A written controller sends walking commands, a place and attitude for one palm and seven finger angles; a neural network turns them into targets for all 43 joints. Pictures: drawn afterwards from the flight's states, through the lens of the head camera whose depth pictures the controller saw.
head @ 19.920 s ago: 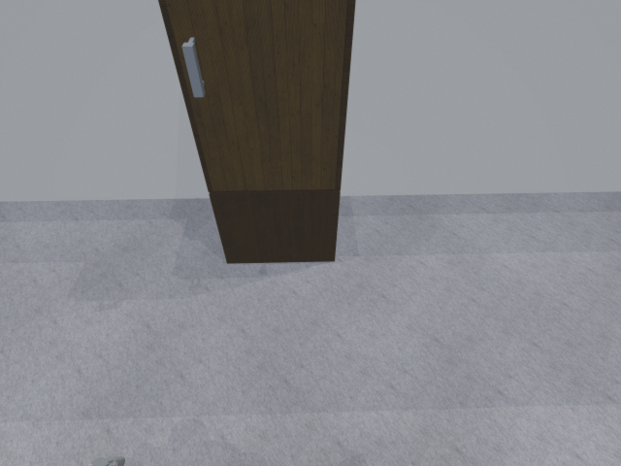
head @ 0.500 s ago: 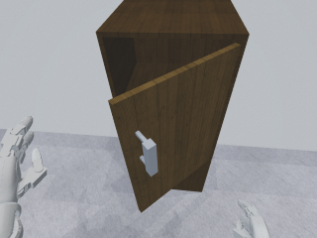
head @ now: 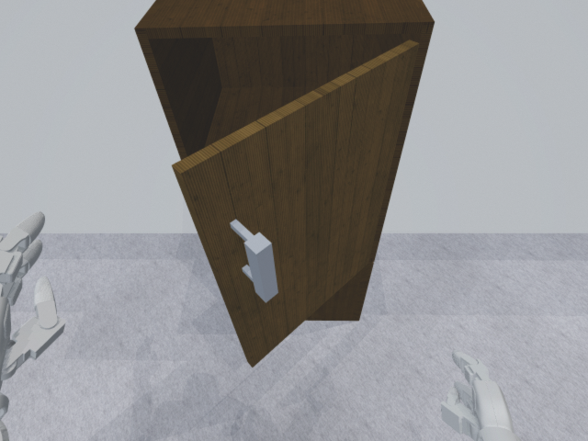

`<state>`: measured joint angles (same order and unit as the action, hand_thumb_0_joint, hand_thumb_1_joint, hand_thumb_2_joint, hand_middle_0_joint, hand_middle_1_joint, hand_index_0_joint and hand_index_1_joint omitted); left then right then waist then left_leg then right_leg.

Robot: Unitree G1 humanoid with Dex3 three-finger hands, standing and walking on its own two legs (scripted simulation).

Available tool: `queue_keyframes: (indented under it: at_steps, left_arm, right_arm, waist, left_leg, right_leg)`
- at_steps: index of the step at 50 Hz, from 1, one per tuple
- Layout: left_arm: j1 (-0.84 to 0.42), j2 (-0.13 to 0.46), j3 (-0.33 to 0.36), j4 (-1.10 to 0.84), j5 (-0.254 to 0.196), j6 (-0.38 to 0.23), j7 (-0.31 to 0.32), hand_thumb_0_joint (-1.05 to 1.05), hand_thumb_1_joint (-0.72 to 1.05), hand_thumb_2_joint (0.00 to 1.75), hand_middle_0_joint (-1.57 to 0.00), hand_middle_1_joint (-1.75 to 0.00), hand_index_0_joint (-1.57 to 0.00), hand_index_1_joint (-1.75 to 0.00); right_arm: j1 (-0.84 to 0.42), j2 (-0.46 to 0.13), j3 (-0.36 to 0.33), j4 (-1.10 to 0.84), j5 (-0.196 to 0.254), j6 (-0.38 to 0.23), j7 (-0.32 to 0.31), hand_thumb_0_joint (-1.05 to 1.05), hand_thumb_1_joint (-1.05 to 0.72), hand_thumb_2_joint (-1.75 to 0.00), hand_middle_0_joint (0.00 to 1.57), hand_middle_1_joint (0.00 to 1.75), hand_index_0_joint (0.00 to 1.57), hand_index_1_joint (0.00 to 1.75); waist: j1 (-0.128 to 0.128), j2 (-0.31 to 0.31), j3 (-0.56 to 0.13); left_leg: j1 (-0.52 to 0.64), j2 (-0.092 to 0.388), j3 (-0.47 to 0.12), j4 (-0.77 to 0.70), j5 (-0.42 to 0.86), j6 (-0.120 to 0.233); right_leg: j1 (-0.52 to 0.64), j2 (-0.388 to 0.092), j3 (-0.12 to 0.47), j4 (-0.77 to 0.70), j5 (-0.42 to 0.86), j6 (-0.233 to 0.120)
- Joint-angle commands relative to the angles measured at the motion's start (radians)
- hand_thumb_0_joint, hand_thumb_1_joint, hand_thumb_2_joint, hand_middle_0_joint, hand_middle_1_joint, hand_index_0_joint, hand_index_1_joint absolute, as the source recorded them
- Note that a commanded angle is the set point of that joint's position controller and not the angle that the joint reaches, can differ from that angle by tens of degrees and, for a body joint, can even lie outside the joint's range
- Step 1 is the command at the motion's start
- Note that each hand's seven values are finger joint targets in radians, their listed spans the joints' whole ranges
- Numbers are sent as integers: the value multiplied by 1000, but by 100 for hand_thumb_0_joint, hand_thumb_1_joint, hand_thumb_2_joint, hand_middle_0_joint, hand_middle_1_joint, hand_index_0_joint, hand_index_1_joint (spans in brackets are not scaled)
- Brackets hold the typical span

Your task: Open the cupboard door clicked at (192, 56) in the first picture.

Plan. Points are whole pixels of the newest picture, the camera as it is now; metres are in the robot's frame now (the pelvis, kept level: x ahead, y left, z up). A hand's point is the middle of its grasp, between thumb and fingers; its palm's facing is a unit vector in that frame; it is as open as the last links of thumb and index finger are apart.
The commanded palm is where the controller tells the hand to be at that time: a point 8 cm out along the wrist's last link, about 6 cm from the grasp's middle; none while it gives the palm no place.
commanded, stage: step back with the hand held close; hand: left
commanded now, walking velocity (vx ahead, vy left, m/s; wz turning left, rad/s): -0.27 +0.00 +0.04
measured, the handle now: (253, 260) +0.33 +0.09 +0.07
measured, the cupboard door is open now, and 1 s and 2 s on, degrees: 44 44 44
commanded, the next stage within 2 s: stop stepping back and stand still in 0.94 s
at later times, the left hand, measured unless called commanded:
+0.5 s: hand out of the picture +0.10 +0.29 +0.15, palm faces +0.47 -0.73 -0.50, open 7.4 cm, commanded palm +0.03 +0.33 +0.17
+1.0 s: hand out of the picture +0.03 +0.27 +0.16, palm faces +0.33 -0.82 -0.46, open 7.4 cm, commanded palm -0.02 +0.32 +0.17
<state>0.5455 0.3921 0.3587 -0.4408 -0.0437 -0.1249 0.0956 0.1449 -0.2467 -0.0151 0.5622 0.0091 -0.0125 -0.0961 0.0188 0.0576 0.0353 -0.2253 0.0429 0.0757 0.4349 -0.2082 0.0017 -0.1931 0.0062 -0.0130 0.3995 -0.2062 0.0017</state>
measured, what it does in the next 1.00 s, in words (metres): walks backwards: right foot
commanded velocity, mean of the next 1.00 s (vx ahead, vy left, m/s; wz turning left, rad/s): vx -0.34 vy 0.00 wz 0.02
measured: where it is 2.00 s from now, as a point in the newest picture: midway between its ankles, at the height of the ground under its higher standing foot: outside the picture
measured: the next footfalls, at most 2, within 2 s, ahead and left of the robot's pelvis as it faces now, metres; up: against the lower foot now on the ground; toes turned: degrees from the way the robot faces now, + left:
right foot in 0.90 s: -0.23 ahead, -0.10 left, +0.00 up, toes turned -2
right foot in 1.28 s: -0.25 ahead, -0.05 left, +0.00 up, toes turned +6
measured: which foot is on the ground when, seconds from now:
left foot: down 0.00-1.00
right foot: down 0.00-0.62, up 0.64-0.88, down 0.90-1.00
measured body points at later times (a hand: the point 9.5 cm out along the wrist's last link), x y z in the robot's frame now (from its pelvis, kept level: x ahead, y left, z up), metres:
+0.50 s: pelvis -0.09 +0.02 -0.02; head -0.06 +0.03 +0.43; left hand +0.07 +0.33 +0.18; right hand +0.09 -0.20 -0.10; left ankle +0.01 +0.12 -0.74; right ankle -0.03 -0.11 -0.74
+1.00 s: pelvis -0.18 +0.03 -0.01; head -0.16 +0.05 +0.44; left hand +0.01 +0.31 +0.18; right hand +0.00 -0.20 -0.09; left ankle -0.08 +0.11 -0.72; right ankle -0.27 -0.10 -0.74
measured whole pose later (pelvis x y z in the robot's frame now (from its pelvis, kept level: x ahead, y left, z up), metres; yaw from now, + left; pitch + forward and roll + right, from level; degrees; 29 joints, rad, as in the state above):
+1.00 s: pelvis -0.18 +0.03 -0.01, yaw -3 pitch +1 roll -1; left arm 0.51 0.44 0.39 -0.55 -0.04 -0.21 0.12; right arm 0.14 -0.18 0.03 0.64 -0.01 -0.10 -0.07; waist 0.05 -0.02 0.02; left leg -0.53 0.00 0.05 0.72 -0.28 -0.03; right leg -0.14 0.00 0.03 0.49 -0.38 0.01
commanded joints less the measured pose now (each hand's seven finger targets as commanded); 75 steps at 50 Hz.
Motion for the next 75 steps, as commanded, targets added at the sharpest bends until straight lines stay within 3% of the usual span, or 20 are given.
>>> queue_keyframes:
  at_steps: [1,16,24,27,29,31,34,41,42,44,47,50,52,55,59,62,64,65,67,75]
  left_arm:
    - [13,209,175,-230,-4,-63,45,0,90,90,-20,-30,-20,-30]
    - [-24,189,212,-275,45,-145,78,0,90,90,-20,-30,-20,-30]
    - [-55,200,181,-300,23,-154,80,0,90,90,-20,-30,-20,-30]
    - [-77,205,178,-295,24,-139,92,0,90,90,-20,-30,-20,-30]
    - [-104,236,202,-341,25,-154,94,0,90,90,-20,-30,-20,-30]
    - [-88,225,245,-364,36,-174,94,0,90,90,-20,-30,-20,-30]
    - [-62,238,250,-327,23,-173,93,0,90,90,-20,-30,-20,-30]
    - [-45,163,128,-297,-14,-123,77,0,90,90,-20,-30,-20,-30]
    - [-54,189,144,-293,-19,-129,71,0,90,90,-20,-30,-20,-30]
    - [-69,278,194,-314,-21,-146,67,0,90,90,-20,-30,-20,-30]
    - [-134,256,183,-284,3,-145,52,0,90,90,-20,-30,-20,-30]
    - [-85,249,190,-285,-1,-105,40,0,90,90,-20,-30,-20,-30]
    - [-95,276,204,-373,-23,-132,36,0,90,90,-20,-30,-20,-30]
    - [23,260,236,-358,-29,-159,46,0,90,90,-20,-30,-20,-30]
    - [131,264,258,-414,-16,-121,72,0,90,90,-20,-30,-20,-30]
    - [150,238,230,-332,-7,-102,73,0,90,90,-20,-30,-20,-30]
    - [85,276,258,-322,-20,-97,70,0,90,90,-20,-30,-20,-30]
    - [-33,306,267,-350,-22,-106,64,0,90,90,-20,-30,-20,-30]
    - [-123,209,179,-155,-3,-92,62,0,90,90,-20,-30,-20,-30]
    - [-172,209,140,-270,34,-132,87,0,90,90,-20,-30,-20,-30]
  right_arm:
    - [-81,-86,-38,-174,2,-35,-5,0,-90,-90,20,30,20,30]
    - [-40,-117,-45,-185,-2,-112,-4,0,-90,-90,20,30,20,30]
    - [-3,-90,-52,-111,-10,-137,10,0,-90,-90,20,30,20,30]
    - [-14,-69,-36,-98,-12,-124,12,0,-90,-90,20,30,20,30]
    - [-52,-97,-40,-110,-11,-129,-3,0,-90,-90,20,30,20,30]
    - [-64,-113,-41,-129,-27,-153,-7,0,-90,-90,20,30,20,30]
    - [-52,-82,-60,-105,-20,-176,14,0,-90,-90,20,30,20,30]
    - [-36,-77,-34,-66,-21,-171,42,0,-90,-90,20,30,20,30]
    - [-37,-78,-36,-65,-22,-163,41,0,-90,-90,20,30,20,30]
    - [-17,-52,-27,-45,-22,-133,36,0,-90,-90,20,30,20,30]
    - [-43,-48,-16,-65,-14,-151,19,0,-90,-90,20,30,20,30]
    - [-90,-50,12,-89,-8,-131,-14,0,-90,-90,20,30,20,30]
    - [-75,-99,-15,-94,-17,-159,1,0,-90,-90,20,30,20,30]
    - [-24,-84,-39,-86,-31,-213,29,0,-90,-90,20,30,20,30]
    - [-37,-86,-30,-117,-28,-185,33,0,-90,-90,20,30,20,30]
    - [-28,-78,-36,-103,-32,-160,23,0,-90,-90,20,30,20,30]
    - [-15,-75,-40,-83,-33,-130,18,0,-90,-90,20,30,20,30]
    - [-3,-89,-34,-46,-53,-122,21,0,-90,-90,20,30,20,30]
    - [22,-82,-37,-30,-24,-148,4,0,-90,-90,20,30,20,30]
    - [10,-95,-24,-50,-25,-212,-24,0,-90,-90,20,30,20,30]
  waist:
    - [3,-60,-211]
    - [0,121,-94]
    - [-26,-161,-106]
    - [-35,-194,-95]
    - [-27,33,-44]
    - [-16,327,-111]
    - [-5,77,-162]
    - [-4,183,-188]
    - [0,119,-185]
    - [-14,-158,-177]
    - [-3,-330,-158]
    - [-24,-117,-105]
    - [10,216,-247]
    - [-3,173,-255]
    - [-1,227,-167]
    - [-5,143,-117]
    - [-18,-244,-112]
    - [-35,-212,-96]
    - [-59,-217,-53]
    - [-20,-26,-66]
  left_leg:
    - [94,35,-51,14,330,24]
    - [-416,161,-244,-227,-456,104]
    - [37,-40,-75,309,-188,4]
    - [36,-39,-91,264,-132,5]
    - [-63,51,-217,25,-218,39]
    - [-421,300,-545,-394,-617,137]
    - [-233,268,-402,-271,-323,149]
    - [-26,153,-187,-312,-160,16]
    - [1,129,-147,-228,-98,-17]
    - [95,4,-81,257,-45,-51]
    - [-194,-44,-82,474,-200,-31]
    - [-55,-53,-49,58,184,-18]
    - [178,232,-360,-131,884,102]
    - [61,249,-435,-220,194,145]
    - [-232,123,-258,-402,-437,43]
    - [-293,20,-112,-218,-371,-25]
    - [-68,-88,-97,471,-138,-42]
    - [-180,-43,-95,624,-77,-43]
    - [-223,-7,-105,641,-108,-31]
    - [36,23,-69,-66,-79,67]
  right_leg:
    - [22,-80,49,4,417,6]
    - [154,22,15,252,-30,21]
    - [-383,-197,280,-135,-255,-111]
    - [-372,-208,206,-65,-92,-100]
    - [-335,-95,136,67,-144,-43]
    - [20,99,19,592,-232,26]
    - [-108,69,72,752,-283,7]
    - [3,74,-71,124,-325,-40]
    - [3,38,-45,-65,-243,-57]
    - [-243,-290,291,-262,-33,-170]
    - [-12,-291,125,-15,713,-161]
    - [-14,-149,-3,193,704,-31]
    - [-138,40,29,453,-259,17]
    - [-119,46,94,578,-362,6]
    - [116,94,-73,357,-309,-18]
    - [211,56,-65,-7,-327,-59]
    - [-299,-327,376,-317,-463,-187]
    - [-313,-369,317,-273,-367,-210]
    - [-315,-303,282,-276,-544,-132]
    - [-67,-139,116,40,-131,-66]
